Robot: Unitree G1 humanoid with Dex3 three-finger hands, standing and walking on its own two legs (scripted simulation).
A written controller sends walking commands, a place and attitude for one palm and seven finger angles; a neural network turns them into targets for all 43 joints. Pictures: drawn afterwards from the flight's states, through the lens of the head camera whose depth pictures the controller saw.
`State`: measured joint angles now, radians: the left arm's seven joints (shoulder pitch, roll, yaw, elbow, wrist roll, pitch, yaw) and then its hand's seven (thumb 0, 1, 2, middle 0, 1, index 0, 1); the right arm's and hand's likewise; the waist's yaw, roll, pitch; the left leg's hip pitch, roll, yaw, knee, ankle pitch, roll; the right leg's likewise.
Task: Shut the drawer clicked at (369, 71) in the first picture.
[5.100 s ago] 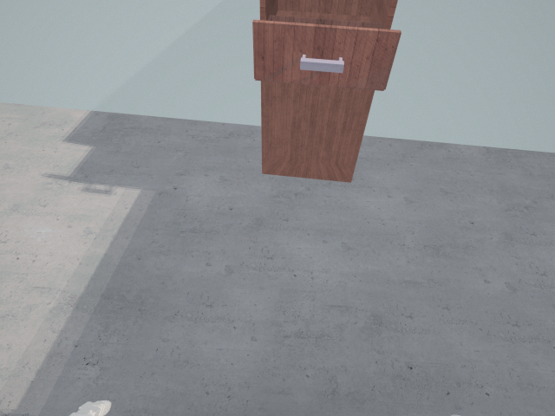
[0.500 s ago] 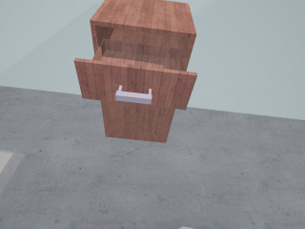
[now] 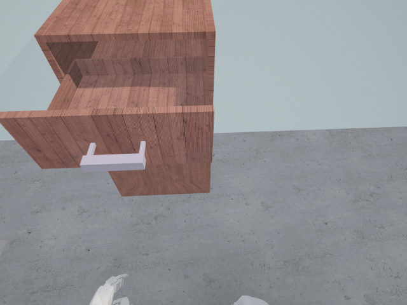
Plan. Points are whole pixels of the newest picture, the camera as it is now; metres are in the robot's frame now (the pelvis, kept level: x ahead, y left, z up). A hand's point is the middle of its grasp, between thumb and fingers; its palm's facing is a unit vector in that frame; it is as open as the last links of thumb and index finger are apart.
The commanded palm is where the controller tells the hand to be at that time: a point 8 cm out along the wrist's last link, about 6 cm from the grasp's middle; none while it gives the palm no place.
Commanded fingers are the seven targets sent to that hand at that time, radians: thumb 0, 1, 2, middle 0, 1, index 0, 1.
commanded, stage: take the last steps up to it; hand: left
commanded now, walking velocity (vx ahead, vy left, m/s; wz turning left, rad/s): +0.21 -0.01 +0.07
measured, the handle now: (115, 154) +0.42 +0.20 +0.04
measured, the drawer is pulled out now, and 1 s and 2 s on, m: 0.30 0.30 0.30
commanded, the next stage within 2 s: come to a stop and stand still in 0.18 s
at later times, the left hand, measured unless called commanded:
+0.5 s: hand out of the picture +0.05 +0.17 -0.17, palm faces +0.12 -0.99 -0.12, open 7.4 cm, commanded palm none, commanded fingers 0.00 0.90 0.90 -0.20 -0.30 -0.20 -0.30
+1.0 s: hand out of the picture +0.02 +0.13 -0.13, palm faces +0.05 -0.97 -0.23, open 7.4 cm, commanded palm none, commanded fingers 0.00 0.90 0.90 -0.20 -0.30 -0.20 -0.30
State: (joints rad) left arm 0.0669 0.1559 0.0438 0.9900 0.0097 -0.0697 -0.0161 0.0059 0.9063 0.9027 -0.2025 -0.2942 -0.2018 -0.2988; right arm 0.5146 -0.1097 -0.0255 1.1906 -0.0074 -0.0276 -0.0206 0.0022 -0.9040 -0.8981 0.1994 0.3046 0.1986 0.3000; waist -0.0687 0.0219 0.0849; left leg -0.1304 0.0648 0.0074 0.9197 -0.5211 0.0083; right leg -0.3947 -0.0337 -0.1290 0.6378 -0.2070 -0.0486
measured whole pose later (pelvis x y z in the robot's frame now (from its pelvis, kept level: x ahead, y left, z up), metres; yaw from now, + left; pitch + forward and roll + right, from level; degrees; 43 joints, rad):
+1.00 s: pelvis +0.04 -0.04 +0.03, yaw -1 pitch -1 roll +3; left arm 0.37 0.13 0.03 1.09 0.02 0.01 0.02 0.01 0.90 0.90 -0.20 -0.29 -0.20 -0.30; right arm 0.31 -0.20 -0.08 1.10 -0.02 0.05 0.01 0.00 -0.91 -0.90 0.19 0.30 0.19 0.30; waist 0.01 0.02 -0.04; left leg -0.43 0.03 0.05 0.88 -0.26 -0.03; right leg -0.13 -0.06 -0.05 0.37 -0.23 -0.02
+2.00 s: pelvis +0.04 +0.04 +0.01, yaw -3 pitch -2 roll +1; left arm 0.24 0.19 0.00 1.00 0.01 0.03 0.04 0.01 0.90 0.90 -0.20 -0.29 -0.20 -0.30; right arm 0.27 -0.18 -0.01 1.05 -0.02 0.02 -0.02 0.00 -0.91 -0.90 0.20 0.30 0.20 0.30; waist -0.01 0.00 0.08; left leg -0.14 -0.02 0.13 0.52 -0.35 0.05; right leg -0.20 -0.13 -0.02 0.54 -0.31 0.08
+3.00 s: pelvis -0.01 +0.00 +0.02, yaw -2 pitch -1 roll +0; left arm 0.28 0.15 0.01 1.08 0.02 0.00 0.03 0.01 0.91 0.90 -0.20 -0.29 -0.20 -0.30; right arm 0.28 -0.11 -0.01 1.13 -0.01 0.01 -0.01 0.00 -0.91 -0.90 0.20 0.30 0.20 0.30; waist 0.00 -0.01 0.07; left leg -0.20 0.03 0.10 0.45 -0.22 0.00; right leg -0.24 -0.07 -0.06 0.46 -0.19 0.03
